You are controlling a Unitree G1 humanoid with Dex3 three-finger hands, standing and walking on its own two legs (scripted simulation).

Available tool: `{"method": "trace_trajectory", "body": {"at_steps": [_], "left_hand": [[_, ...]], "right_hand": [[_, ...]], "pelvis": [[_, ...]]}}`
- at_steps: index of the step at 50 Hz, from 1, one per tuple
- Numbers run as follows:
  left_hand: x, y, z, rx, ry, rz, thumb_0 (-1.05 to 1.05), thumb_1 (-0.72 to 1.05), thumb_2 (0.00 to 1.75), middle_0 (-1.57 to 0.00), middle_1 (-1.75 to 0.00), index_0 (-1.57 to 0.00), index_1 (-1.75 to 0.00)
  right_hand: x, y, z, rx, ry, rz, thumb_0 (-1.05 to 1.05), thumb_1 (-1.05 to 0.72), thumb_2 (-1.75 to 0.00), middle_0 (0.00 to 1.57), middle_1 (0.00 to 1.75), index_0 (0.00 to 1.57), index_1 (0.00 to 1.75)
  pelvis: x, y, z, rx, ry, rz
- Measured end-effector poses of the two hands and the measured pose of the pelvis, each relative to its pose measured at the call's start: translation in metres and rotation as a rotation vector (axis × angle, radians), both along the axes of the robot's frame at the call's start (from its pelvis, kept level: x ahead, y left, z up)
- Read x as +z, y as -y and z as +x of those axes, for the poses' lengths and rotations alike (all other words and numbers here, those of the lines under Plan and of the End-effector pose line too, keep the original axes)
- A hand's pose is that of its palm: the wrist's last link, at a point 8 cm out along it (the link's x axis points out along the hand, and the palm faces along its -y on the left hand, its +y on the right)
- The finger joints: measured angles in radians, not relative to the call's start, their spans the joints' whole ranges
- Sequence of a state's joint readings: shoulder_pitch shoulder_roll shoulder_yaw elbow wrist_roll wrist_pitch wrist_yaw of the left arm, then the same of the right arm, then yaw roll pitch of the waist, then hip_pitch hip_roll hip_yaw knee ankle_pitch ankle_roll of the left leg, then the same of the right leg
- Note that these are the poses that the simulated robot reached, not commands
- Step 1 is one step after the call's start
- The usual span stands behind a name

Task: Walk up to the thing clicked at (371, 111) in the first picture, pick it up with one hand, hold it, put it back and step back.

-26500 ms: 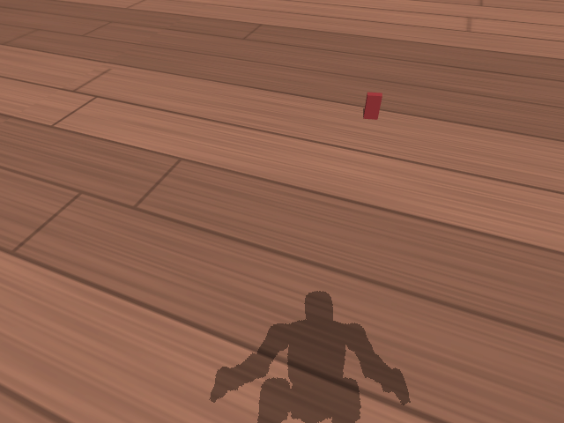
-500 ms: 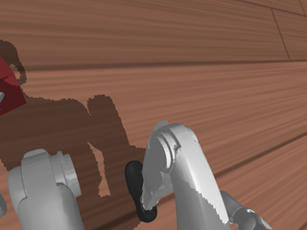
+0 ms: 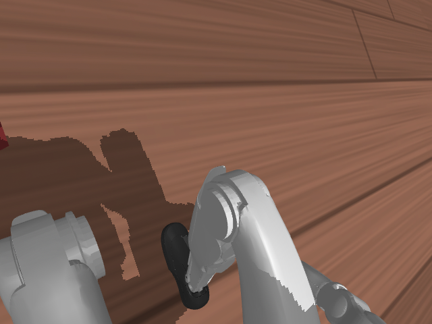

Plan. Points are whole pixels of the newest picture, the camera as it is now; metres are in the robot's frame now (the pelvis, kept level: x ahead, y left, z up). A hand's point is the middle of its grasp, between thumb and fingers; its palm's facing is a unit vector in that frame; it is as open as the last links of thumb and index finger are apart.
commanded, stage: lower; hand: left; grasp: from the side
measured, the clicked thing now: out of the picture +0.47 +0.27 -0.19
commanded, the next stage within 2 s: loosen in 0.24 s
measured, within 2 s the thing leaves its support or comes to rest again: rests again in 0.46 s
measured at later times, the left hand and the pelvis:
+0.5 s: hand out of the picture +0.46 +0.30 -0.16, palm faces +0.43 -0.90 +0.01, open 8.9 cm; pelvis +0.00 +0.00 +0.00, yaw -1 degrees
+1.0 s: hand out of the picture +0.46 +0.30 -0.16, palm faces +0.42 -0.91 +0.02, open 14.8 cm; pelvis +0.00 +0.00 +0.00, yaw -2 degrees
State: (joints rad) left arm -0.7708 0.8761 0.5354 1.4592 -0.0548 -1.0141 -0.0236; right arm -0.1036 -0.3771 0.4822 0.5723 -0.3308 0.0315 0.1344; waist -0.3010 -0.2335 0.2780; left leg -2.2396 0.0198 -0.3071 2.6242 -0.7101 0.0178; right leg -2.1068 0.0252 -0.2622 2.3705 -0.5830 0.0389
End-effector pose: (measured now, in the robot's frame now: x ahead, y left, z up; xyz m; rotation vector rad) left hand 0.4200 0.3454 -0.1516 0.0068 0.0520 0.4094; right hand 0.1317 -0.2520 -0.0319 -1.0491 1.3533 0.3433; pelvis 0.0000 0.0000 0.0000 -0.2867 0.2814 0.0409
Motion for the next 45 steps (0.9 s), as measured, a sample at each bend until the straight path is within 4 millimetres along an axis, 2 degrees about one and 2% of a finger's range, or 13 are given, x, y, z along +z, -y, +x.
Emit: {"method": "trace_trajectory", "body": {"at_steps": [19, 23, 32, 45], "left_hand": [[-0.011, 0.003, 0.000, 0.001, 0.001, -0.001, -0.01, -0.42, 1.02, -0.91, -1.26, -0.90, -1.23], [-0.012, 0.002, -0.001, 0.029, 0.008, -0.019, -0.01, -0.40, 0.97, -0.93, -1.21, -0.92, -1.19], [-0.008, 0.002, 0.004, 0.015, 0.045, -0.014, -0.01, -0.26, 0.68, -0.92, -0.96, -0.94, -0.93], [-0.008, 0.003, 0.001, 0.028, 0.031, -0.023, -0.01, -0.38, 0.32, -0.57, -0.49, -0.59, -0.48]], "right_hand": [[0.005, -0.004, 0.003, 0.044, 0.000, -0.028, 0.00, -0.91, -0.90, 0.21, 0.30, 0.20, 0.30], [0.006, -0.006, 0.003, 0.051, 0.000, -0.025, 0.00, -0.91, -0.89, 0.21, 0.30, 0.20, 0.30], [0.009, -0.009, 0.003, 0.057, 0.001, -0.034, 0.00, -0.92, -0.89, 0.21, 0.30, 0.20, 0.30], [0.010, -0.007, 0.004, 0.062, 0.006, -0.032, 0.00, -0.92, -0.90, 0.21, 0.30, 0.20, 0.30]], "pelvis": [[-0.002, -0.002, -0.003, -0.011, 0.029, -0.018], [-0.002, -0.002, -0.003, -0.013, 0.032, -0.019], [-0.001, -0.004, -0.003, -0.016, 0.037, -0.029], [0.000, -0.002, -0.004, -0.018, 0.039, -0.025]]}}
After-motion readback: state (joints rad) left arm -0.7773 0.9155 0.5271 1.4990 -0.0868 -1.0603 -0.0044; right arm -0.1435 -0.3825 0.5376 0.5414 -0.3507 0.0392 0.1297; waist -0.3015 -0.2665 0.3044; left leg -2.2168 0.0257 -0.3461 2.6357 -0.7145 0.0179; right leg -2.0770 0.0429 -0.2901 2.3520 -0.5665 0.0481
